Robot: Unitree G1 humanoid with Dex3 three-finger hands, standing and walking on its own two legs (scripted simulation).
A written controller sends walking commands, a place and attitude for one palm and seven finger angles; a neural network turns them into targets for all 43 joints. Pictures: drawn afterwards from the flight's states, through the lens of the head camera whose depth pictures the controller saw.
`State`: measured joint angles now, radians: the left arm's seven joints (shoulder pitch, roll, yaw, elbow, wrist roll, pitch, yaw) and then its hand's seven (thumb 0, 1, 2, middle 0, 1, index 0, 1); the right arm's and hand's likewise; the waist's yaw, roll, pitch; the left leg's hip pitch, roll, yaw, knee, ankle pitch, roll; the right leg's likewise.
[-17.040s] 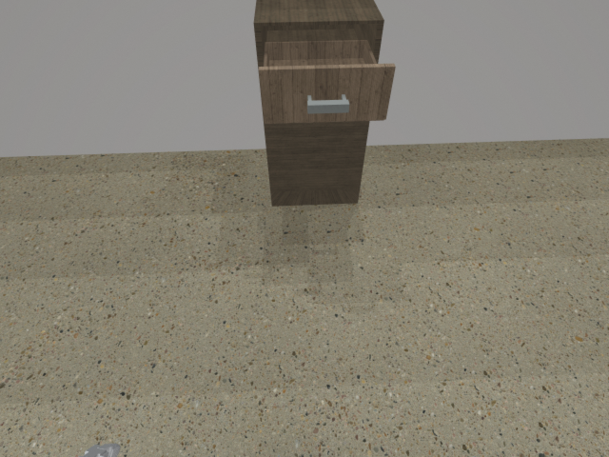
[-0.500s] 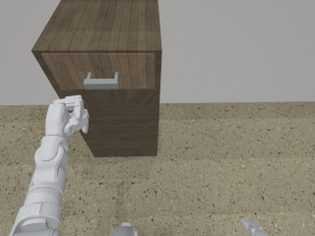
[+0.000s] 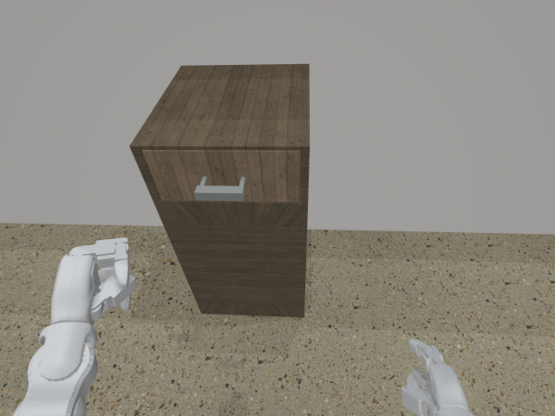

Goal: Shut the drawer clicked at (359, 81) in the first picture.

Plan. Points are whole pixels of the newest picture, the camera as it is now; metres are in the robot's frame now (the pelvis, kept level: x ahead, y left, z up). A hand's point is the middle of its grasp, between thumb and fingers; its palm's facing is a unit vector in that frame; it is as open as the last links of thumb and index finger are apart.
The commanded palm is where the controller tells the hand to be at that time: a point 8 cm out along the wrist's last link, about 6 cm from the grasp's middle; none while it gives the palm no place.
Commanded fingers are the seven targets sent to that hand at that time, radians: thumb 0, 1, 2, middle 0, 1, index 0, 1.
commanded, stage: draw the hand back to the body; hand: left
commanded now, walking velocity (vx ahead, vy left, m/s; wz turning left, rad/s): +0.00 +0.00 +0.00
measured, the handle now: (221, 186) +0.61 +0.21 -0.05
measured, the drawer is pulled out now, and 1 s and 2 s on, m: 0.00 0.00 0.00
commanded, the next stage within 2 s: step back with the hand held close in 0.44 s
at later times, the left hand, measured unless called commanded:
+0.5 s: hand (75, 313) +0.18 +0.24 +0.15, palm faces +0.41 -0.83 -0.38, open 3.2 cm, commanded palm +0.13 +0.27 +0.18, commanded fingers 0.00 0.90 0.90 -1.40 -1.60 -1.40 -1.60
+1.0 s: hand (50, 330) +0.16 +0.26 +0.15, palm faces +0.28 -0.81 -0.51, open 3.2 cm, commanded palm +0.10 +0.30 +0.18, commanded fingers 0.00 0.90 0.90 -1.40 -1.60 -1.40 -1.60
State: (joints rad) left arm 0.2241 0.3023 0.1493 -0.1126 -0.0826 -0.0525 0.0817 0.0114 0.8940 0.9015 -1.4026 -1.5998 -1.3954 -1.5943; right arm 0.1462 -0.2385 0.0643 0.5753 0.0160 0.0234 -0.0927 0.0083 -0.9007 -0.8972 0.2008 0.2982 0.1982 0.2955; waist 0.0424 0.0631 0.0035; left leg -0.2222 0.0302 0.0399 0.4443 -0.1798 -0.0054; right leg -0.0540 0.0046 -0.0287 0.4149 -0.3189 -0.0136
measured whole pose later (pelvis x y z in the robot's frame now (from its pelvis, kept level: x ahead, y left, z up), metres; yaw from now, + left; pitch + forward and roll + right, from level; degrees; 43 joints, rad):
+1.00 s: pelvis -0.03 +0.02 +0.00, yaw +0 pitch +0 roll -1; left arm 0.65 0.41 0.35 -0.55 -0.08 -0.17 0.10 0.01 0.89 0.90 -1.41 -1.60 -1.40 -1.59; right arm 0.17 -0.24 -0.02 0.53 0.00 0.06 -0.08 0.01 -0.90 -0.90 0.20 0.30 0.20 0.30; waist 0.01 0.06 0.05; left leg -0.33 0.03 0.05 0.46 -0.14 0.02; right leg -0.17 0.00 -0.02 0.43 -0.28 0.01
